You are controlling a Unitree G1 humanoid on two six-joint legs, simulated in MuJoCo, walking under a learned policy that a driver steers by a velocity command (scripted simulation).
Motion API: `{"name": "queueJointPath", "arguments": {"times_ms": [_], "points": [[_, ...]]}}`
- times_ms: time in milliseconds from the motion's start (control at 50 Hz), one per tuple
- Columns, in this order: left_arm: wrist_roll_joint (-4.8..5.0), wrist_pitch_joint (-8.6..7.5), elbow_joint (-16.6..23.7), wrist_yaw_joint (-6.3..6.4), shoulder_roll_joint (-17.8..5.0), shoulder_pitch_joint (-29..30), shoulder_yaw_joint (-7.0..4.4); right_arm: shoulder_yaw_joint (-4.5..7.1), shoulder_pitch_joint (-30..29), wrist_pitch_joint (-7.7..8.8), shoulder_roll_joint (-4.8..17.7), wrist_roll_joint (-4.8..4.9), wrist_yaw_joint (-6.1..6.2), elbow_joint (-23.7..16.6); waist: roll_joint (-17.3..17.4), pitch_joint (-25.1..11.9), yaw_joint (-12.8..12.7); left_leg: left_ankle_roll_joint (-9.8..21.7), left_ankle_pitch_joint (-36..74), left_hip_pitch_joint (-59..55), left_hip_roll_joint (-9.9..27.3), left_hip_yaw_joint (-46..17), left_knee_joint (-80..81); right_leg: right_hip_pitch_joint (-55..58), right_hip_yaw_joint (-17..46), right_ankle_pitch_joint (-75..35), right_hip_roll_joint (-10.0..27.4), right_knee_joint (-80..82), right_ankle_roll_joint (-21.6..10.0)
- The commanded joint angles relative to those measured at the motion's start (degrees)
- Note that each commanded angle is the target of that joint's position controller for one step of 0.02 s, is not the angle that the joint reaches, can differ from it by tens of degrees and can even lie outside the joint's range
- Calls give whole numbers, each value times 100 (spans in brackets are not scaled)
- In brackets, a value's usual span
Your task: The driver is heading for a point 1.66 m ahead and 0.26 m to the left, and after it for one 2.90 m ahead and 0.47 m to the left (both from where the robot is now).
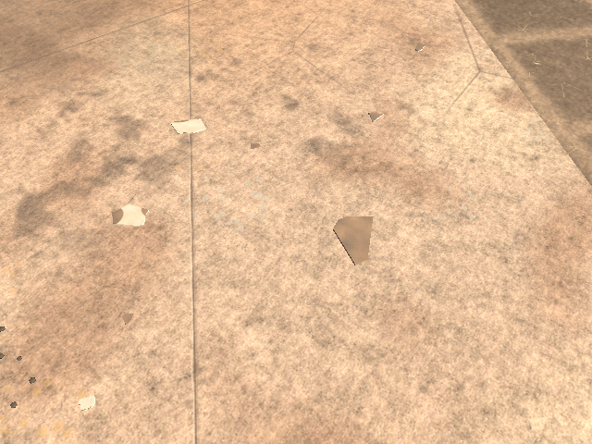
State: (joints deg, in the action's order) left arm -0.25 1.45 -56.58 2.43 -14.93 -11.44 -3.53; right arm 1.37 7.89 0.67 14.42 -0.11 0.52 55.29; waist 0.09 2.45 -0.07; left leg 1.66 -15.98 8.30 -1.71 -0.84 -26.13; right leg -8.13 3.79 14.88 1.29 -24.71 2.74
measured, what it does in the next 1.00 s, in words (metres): walks ahead: left foot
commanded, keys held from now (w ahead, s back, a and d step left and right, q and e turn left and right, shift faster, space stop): no key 0.20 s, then w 0.80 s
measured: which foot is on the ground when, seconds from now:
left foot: down 0.00-0.44, up 0.46-0.86, down 0.88-1.00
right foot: down 0.00-0.88, up 0.90-1.00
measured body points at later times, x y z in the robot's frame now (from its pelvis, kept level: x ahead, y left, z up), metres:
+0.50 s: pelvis +0.03 -0.04 -0.01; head +0.03 -0.05 +0.44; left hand +0.04 +0.23 -0.14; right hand +0.07 -0.31 -0.16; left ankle -0.02 +0.09 -0.71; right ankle -0.01 -0.14 -0.74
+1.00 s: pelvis +0.28 +0.02 -0.01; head +0.31 +0.03 +0.44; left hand +0.29 +0.29 -0.15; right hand +0.42 -0.24 -0.12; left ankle +0.35 +0.10 -0.74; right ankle +0.14 -0.13 -0.64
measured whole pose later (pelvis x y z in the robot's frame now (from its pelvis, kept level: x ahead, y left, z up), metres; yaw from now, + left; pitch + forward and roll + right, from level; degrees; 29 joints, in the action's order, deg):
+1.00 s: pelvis +0.28 +0.02 -0.01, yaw +0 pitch +0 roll +0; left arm 1.7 -5.7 -56.4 0.7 -14.6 -19.6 -2.3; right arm 2.7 6.0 5.7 14.9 0.3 -2.4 51.9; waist -1.3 3.2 -0.9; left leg 3.9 -8.5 20.4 -2.4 3.7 -28.3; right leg -18.7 2.8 21.3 2.6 -68.3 -2.4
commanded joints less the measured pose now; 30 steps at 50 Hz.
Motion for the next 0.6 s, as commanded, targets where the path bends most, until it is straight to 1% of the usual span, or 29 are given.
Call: {"name": "queueJointPath", "arguments": {"times_ms": [20, 100, 200, 220, 240, 260, 280, 300, 320, 340, 360, 380, 400, 420, 440, 460, 480, 500, 520, 540, 560, 580, 600], "points": [[-4, -87, 105, 36, -620, -41, -94, 115, -5, -4, 615, -18, 46, -136, -98, -60, 23, 75, 719, 231, 342, -299, 483, -21, 60, -994, 93, 253, -130], [-7, -128, -2, 43, -605, -48, -63, 103, 18, 1, 650, -27, 64, -23, -31, 42, 11, 22, 401, 362, 311, -283, 516, -118, 43, -783, 69, 246, -147], [-4, -164, -123, 31, -560, -80, -21, 79, 120, 12, 667, -21, 87, 106, -15, 48, 14, -8, 279, 406, 290, -265, 500, -190, 20, -667, 40, 226, -164], [8, -161, -180, 34, -522, -167, -10, 83, 214, 3, 683, -10, 103, 160, 28, -73, 15, 22, -376, 377, 243, -239, 528, -184, -84, -74, -57, 167, -190], [45, -157, -188, 44, -531, -186, -20, 116, 238, -14, 773, 34, 125, 169, 116, -16, 21, 119, -1337, 473, 209, -267, 515, -352, -217, 853, -199, -13, -254], [63, -169, -149, 49, -541, -153, -22, 143, 270, -20, 847, 66, 139, 153, 225, 159, 46, 256, -2234, 657, 301, -444, 587, -668, -256, 1663, -266, -168, -332], [73, -214, -84, 43, -531, -79, -14, 157, 339, 5, 895, 88, 142, 133, 326, 378, 88, 409, -2844, 805, 500, -753, 752, -1001, -243, 2036, -259, -318, -405], [90, -294, -19, 19, -447, 4, 8, 184, 484, 59, 975, 116, 136, 147, 501, 515, 140, 587, -3142, 762, 798, -1201, 950, -1293, -271, 1921, -242, -573, -435], [110, -388, 20, -23, -304, 40, 38, 227, 659, 122, 1083, 139, 126, 190, 758, 522, 165, 799, -3289, 616, 1195, -1762, 1229, -1454, -442, 1465, -273, -987, -415], [134, -465, 32, -74, -199, 21, 59, 274, 728, 169, 1189, 149, 121, 215, 998, 486, 138, 1028, -3329, 586, 1595, -2288, 1490, -1463, -544, 1030, -228, -1427, -419], [152, -522, 33, -124, -208, 2, 58, 287, 691, 202, 1186, 161, 114, 185, 974, 523, 95, 1148, -3211, 799, 1768, -2518, 1613, -1336, -455, 950, -103, -1602, -488], [178, -565, -1, -165, -189, -129, 58, 273, 497, 221, 1133, 173, 97, 102, 909, 551, -52, 1112, -3028, 1008, 1740, -2397, 1592, -1061, -472, 1041, -68, -1403, -586], [191, -599, -106, -190, -135, -415, 65, 250, 175, 220, 1065, 207, 71, -22, 859, 564, -277, 953, -2761, 1372, 1518, -1984, 1446, -440, -560, 1008, -103, -773, -694], [186, -614, -307, -197, -160, -848, 36, 218, -90, 212, 965, 224, 50, -140, 710, 557, -493, 734, -2336, 1810, 1147, -1464, 1046, 360, -573, 663, -197, -126, -733], [147, -622, -488, -187, -381, -1354, -34, 147, -216, 244, 708, 186, 30, -241, 115, 386, -620, 458, -1581, 2251, 709, -845, -40, 1057, 165, 628, 205, 306, -796], [141, -657, -625, -198, -983, -2038, -180, 55, -354, 329, 329, 159, 13, -443, -1381, 123, -733, 53, -1077, 3075, 4, 205, -1922, 1675, 2219, 1788, 1320, 1281, -1321], [59, -741, -614, -282, -1171, -2124, -182, 119, -487, 428, 566, 226, 31, -605, -1569, 320, -710, 54, -1733, 3798, -27, -71, -3077, 1598, 3670, 1891, 2096, 1701, -1876], [38, -818, -477, -292, -788, -1703, -69, 157, -328, 489, 708, 299, -3, -553, -859, 551, -432, 147, -1345, 4148, 329, -404, -3742, 1558, 3347, 1694, 2057, 1608, -1860], [64, -860, -364, -308, -583, -1480, -13, 155, -98, 534, 677, 304, -56, -434, -679, 513, -302, 237, -807, 4231, 498, -396, -3895, 1625, 2718, 1364, 1776, 1584, -1661], [89, -855, -293, -327, -582, -1324, 1, 181, -95, 572, 688, 252, -80, -402, -539, 469, -241, 265, -386, 4292, 643, -304, -3806, 1681, 2238, 896, 1608, 1620, -1478], [84, -822, -255, -327, -478, -1281, 47, 215, -237, 591, 729, 198, -111, -437, -493, 472, -241, 238, -54, 4255, 770, -251, -3599, 1656, 1799, 193, 1482, 1665, -1347], [54, -775, -257, -310, -323, -1361, 99, 219, -335, 592, 669, 162, -155, -470, -530, 399, -259, 172, 189, 4047, 822, -145, -3368, 1565, 1382, -431, 1303, 1712, -1268], [38, -736, -273, -280, -297, -1475, 114, 199, -413, 580, 544, 139, -193, -503, -601, 338, -283, 78, 384, 3916, 800, -3, -3144, 1507, 1067, -991, 1187, 1725, -1263]]}}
